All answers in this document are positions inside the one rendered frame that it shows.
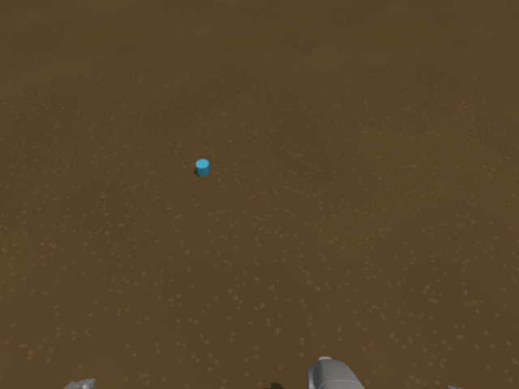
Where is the tin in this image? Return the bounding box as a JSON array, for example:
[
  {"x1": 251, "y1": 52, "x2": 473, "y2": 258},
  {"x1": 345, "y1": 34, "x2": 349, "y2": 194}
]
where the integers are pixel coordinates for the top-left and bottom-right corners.
[{"x1": 195, "y1": 159, "x2": 210, "y2": 176}]

